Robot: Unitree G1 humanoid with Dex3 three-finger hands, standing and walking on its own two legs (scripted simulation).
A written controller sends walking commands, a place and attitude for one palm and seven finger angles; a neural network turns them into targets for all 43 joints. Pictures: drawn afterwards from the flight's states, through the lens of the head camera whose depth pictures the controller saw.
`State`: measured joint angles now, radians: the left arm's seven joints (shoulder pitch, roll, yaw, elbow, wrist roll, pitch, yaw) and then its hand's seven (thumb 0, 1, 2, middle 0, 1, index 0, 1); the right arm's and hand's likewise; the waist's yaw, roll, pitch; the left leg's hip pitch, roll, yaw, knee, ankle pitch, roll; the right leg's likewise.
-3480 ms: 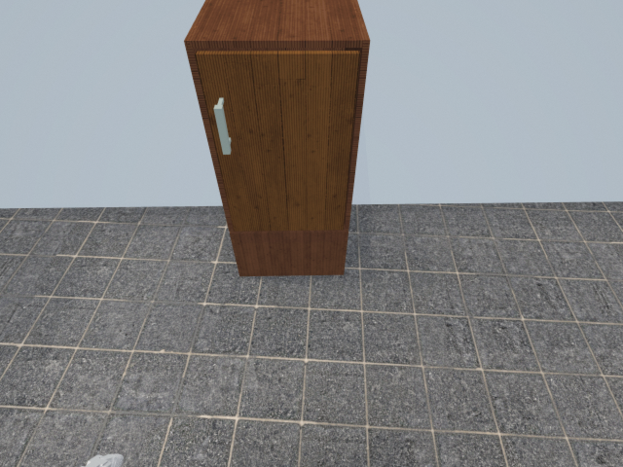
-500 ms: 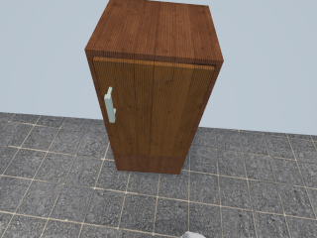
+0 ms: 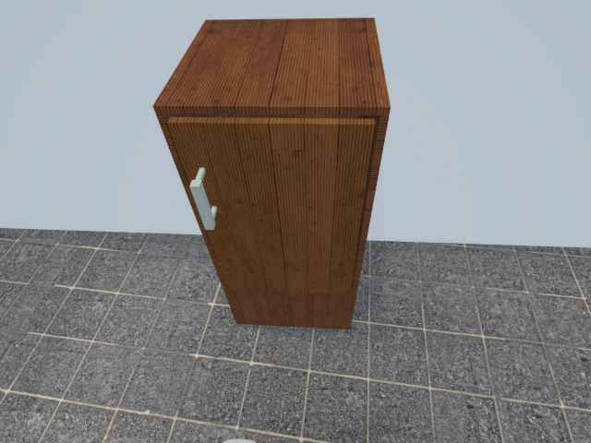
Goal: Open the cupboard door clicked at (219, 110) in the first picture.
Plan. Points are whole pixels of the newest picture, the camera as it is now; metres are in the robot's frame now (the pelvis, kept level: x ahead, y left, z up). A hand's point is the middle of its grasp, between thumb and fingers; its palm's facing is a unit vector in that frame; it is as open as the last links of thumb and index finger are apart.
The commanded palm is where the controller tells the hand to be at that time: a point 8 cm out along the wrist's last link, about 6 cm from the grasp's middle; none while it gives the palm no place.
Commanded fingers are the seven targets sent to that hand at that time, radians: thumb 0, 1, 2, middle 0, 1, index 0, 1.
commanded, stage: come to a stop and stand still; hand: left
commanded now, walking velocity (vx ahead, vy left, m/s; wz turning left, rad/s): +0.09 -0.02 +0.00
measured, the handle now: (205, 199) +0.57 +0.24 -0.06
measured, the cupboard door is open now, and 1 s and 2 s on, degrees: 0 0 0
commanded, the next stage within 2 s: look again from close up in 0.66 s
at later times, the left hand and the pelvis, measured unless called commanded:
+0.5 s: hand out of the picture -0.04 +0.23 -0.18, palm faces +0.02 -0.98 -0.18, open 7.4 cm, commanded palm none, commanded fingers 0.00 0.90 0.90 -0.20 -0.30 -0.20 -0.30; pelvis -0.03 +0.06 +0.00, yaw -1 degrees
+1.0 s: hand out of the picture -0.05 +0.24 -0.18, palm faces +0.00 -0.98 -0.21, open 7.4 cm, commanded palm none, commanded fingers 0.00 0.90 0.90 -0.20 -0.30 -0.20 -0.30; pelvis -0.04 +0.07 -0.01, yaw +0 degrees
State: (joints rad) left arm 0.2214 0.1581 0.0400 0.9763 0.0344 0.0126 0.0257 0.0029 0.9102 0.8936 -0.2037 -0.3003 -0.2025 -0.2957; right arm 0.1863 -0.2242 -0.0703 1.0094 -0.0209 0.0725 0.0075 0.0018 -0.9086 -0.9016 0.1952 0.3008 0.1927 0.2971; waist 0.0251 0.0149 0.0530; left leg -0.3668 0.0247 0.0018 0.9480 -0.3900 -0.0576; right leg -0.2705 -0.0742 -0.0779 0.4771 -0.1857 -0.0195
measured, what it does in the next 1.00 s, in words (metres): steps on the spot: left foot, then right foot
